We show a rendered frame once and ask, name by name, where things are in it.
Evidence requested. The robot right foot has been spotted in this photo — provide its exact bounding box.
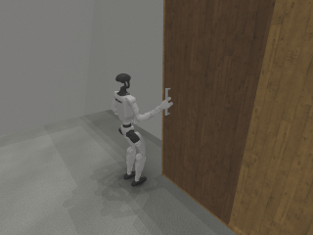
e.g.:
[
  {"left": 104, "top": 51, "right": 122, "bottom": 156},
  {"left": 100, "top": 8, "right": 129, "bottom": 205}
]
[{"left": 131, "top": 176, "right": 147, "bottom": 187}]

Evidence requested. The robot left upper arm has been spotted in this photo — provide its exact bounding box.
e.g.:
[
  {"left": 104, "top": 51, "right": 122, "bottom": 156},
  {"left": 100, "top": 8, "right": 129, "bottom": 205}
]
[{"left": 112, "top": 91, "right": 119, "bottom": 114}]

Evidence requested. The right robot thigh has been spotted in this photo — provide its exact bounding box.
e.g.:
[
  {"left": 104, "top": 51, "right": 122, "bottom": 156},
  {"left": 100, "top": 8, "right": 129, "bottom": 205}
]
[{"left": 128, "top": 130, "right": 146, "bottom": 162}]

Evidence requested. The right robot hand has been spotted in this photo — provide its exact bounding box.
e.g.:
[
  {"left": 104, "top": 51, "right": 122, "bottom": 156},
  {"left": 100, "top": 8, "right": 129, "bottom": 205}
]
[{"left": 160, "top": 97, "right": 173, "bottom": 110}]

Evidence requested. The robot right upper arm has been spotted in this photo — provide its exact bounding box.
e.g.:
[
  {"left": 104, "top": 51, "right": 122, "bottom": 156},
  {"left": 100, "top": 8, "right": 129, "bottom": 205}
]
[{"left": 126, "top": 95, "right": 141, "bottom": 121}]

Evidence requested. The robot right forearm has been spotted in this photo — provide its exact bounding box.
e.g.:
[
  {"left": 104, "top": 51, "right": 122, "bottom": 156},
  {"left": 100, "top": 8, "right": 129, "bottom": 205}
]
[{"left": 138, "top": 106, "right": 163, "bottom": 121}]

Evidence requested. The wardrobe door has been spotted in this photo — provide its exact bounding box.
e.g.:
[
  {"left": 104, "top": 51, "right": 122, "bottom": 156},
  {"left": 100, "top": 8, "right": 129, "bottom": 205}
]
[
  {"left": 230, "top": 0, "right": 313, "bottom": 235},
  {"left": 162, "top": 0, "right": 276, "bottom": 225}
]

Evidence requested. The handle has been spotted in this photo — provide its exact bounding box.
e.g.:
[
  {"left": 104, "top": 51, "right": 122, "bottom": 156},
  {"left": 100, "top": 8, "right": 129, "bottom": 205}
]
[{"left": 164, "top": 88, "right": 171, "bottom": 116}]

